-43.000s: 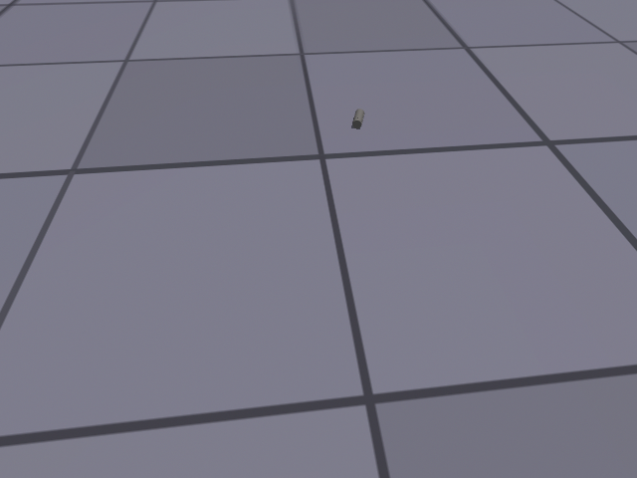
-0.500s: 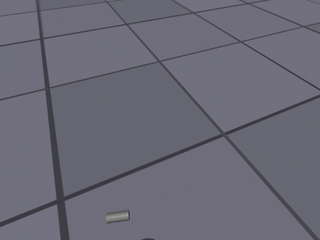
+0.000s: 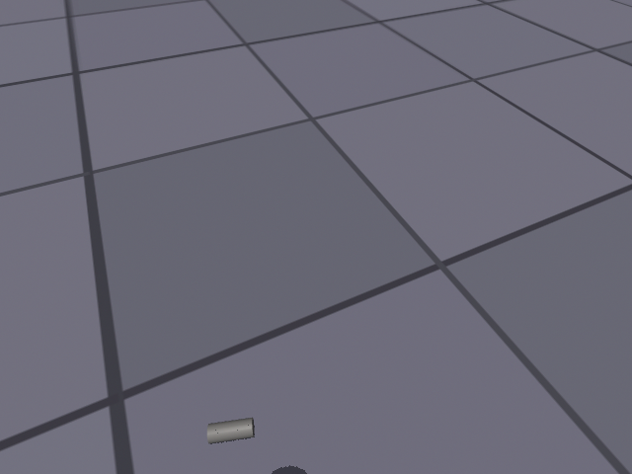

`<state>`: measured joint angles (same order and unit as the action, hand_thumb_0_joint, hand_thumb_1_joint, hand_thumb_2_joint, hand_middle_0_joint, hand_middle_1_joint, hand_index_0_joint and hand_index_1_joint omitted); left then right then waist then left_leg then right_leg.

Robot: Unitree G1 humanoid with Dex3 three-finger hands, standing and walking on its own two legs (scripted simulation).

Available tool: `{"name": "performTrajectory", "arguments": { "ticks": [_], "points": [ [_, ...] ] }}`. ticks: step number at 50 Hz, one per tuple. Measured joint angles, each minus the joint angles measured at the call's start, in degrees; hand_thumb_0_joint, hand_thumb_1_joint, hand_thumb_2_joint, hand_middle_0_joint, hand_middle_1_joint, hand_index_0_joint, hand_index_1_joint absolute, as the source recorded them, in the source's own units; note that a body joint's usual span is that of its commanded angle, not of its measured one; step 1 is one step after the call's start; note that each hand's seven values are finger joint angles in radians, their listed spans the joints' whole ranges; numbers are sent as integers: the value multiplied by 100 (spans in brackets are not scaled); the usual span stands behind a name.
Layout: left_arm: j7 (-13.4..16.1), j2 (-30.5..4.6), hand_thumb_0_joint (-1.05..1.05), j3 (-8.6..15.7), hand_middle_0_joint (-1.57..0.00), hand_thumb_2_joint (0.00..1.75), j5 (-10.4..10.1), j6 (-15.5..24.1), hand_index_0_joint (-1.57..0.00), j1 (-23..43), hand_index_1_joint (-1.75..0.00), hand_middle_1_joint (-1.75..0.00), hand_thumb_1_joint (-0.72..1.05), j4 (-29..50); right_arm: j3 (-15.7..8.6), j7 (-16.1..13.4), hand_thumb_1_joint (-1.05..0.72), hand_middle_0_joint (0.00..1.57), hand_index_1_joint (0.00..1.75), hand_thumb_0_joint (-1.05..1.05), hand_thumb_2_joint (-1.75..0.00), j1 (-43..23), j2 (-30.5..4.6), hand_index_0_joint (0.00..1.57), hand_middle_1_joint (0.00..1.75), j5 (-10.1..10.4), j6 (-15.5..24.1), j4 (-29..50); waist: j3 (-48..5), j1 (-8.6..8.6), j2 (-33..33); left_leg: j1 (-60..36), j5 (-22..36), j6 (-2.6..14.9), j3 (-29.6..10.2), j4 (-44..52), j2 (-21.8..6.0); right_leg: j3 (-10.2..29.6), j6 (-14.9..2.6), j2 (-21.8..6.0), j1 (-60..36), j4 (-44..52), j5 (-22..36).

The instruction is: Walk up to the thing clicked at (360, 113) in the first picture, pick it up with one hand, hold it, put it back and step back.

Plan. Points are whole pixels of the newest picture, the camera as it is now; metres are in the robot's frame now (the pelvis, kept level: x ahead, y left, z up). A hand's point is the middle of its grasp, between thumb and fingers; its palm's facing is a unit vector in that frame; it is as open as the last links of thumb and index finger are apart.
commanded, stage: stand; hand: left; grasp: from above
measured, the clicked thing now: (231, 430) +0.40 +0.26 -0.75
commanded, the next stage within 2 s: step back in 0.58 s
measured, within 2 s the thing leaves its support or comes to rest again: neither
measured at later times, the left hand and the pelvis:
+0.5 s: hand out of the picture +0.02 +0.21 -0.18, palm faces +0.01 -0.97 -0.26, open 7.4 cm; pelvis +0.00 +0.00 +0.00, yaw +0 degrees
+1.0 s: hand out of the picture +0.06 +0.25 -0.15, palm faces -0.02 -0.90 -0.43, open 7.4 cm; pelvis -0.07 -0.02 -0.02, yaw +0 degrees
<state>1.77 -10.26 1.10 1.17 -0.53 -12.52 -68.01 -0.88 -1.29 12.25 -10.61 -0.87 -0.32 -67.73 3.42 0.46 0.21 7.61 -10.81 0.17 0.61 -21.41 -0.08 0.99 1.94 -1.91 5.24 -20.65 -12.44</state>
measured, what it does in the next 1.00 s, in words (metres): lifts its left foot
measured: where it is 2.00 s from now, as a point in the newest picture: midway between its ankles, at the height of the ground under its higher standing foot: outside the picture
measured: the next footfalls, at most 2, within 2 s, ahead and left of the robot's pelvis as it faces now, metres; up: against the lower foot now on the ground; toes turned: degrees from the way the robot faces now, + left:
left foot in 1.12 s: -0.09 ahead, +0.11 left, +0.00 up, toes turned +1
right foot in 1.48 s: -0.15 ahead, -0.13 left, +0.00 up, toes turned +1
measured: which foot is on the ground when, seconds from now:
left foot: down 0.00-0.80, up 0.82-1.00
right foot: down 0.00-1.00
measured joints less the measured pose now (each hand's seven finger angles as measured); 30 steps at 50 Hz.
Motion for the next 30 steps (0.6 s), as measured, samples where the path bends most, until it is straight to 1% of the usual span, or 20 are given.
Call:
{"name": "performTrajectory", "arguments": {
  "ticks": [8,16,29,30],
  "points": [
    [28,-55,0,19,-20,90,0,1,-20,-69,-30,-30,91,41,-48,-21,-91,20,29,0,-89,3,-25,20,29,-5,-5,65,5,0,16,18,-44,13,15,-71,3,15,13,-4,11,-47,-26],
    [-3,-113,0,35,-20,90,5,18,-20,-59,-30,-30,91,151,-69,0,-91,20,29,0,-89,-5,-80,20,29,-10,20,163,15,-2,17,27,-49,27,33,-93,19,34,26,-20,38,-94,-41],
    [-60,-441,0,75,-20,90,12,62,-20,71,-30,-30,91,350,-109,54,-91,20,29,0,-89,-137,-373,20,30,-5,64,352,84,-1,25,50,-30,23,31,-71,27,34,19,-27,84,-125,-50],
    [-81,-485,0,83,-20,90,-30,51,-20,92,-30,-30,91,389,-106,78,-91,20,29,0,-89,-172,-414,20,30,11,44,379,84,-5,26,102,-41,23,37,-114,22,41,15,-22,143,-178,-65]
  ]
}}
